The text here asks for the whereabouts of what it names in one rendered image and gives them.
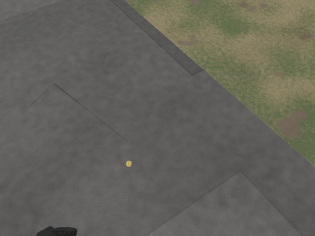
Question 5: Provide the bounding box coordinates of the robot left hand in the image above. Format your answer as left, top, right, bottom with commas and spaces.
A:
35, 226, 78, 236

